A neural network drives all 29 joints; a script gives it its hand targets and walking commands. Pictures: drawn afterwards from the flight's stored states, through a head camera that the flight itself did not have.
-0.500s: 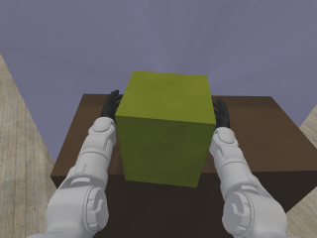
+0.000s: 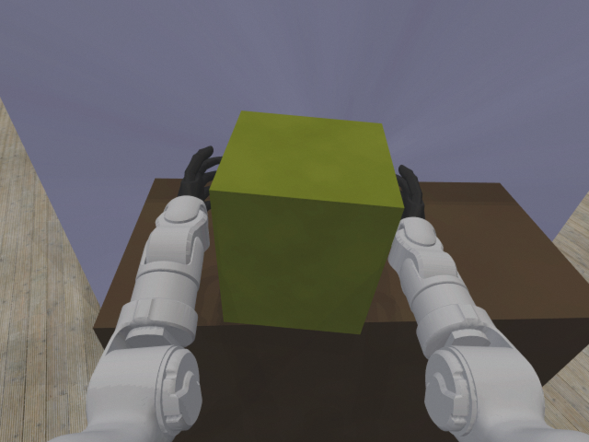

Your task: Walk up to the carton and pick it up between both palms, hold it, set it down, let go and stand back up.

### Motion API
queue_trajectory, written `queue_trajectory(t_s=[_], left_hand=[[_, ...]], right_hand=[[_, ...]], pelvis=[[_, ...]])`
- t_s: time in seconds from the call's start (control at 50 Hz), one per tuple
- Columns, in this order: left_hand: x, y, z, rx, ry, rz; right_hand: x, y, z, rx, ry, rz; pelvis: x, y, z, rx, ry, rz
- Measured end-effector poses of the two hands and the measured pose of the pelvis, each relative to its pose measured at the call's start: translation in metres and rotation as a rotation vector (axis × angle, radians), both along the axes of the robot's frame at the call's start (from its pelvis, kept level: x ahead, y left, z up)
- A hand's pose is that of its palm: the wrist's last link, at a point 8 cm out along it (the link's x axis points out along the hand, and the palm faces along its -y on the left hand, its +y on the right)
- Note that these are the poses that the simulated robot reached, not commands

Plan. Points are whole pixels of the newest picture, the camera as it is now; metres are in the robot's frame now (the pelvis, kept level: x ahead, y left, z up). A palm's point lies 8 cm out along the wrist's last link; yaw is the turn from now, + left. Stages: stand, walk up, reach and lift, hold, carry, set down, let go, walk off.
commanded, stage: reach and lift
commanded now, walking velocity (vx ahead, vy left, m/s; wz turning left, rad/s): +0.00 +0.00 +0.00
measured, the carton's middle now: (301, 224) +0.42 +0.01 +0.13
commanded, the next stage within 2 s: hold in 1.66 s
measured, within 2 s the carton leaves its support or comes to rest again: neither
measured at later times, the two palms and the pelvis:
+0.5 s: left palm (182, 195) +0.38 +0.17 +0.20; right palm (409, 200) +0.39 -0.13 +0.20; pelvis -0.01 +0.00 +0.00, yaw +0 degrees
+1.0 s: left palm (174, 187) +0.38 +0.17 +0.21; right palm (410, 183) +0.40 -0.13 +0.22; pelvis -0.01 +0.00 +0.00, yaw +0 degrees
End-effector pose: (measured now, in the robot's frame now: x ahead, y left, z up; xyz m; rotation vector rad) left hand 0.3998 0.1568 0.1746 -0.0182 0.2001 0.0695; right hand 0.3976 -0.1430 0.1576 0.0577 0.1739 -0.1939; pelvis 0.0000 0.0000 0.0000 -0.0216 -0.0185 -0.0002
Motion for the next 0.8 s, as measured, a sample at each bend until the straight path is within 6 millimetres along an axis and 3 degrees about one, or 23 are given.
queue_trajectory(t_s=[0.12, 0.8], left_hand=[[-0.007, 0.002, 0.011, -0.001, -0.011, 0.011], [-0.021, 0.013, 0.034, -0.005, 0.013, 0.062]], right_hand=[[-0.002, 0.002, 0.016, 0.007, -0.013, 0.008], [0.0, 0.013, 0.05, 0.003, 0.009, 0.062]], pelvis=[[-0.003, 0.0, 0.0, 0.0, -0.018, 0.0], [-0.007, 0.001, 0.0, -0.001, -0.028, 0.0]])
